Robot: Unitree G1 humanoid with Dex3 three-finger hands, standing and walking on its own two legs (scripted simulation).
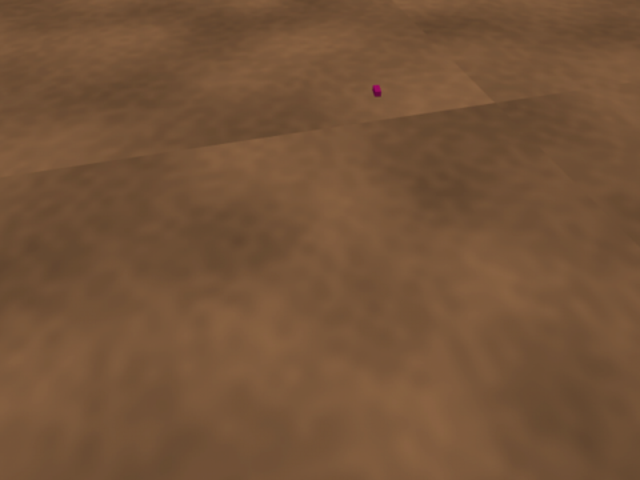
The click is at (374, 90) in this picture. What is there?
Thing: small box
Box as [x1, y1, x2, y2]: [373, 85, 380, 96]
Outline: 373,85 374,95 380,95 379,86
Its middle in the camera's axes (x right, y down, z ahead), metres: +0.33 -0.90 +2.39
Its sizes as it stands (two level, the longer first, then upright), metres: 0.079 0.038 0.030
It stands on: the floor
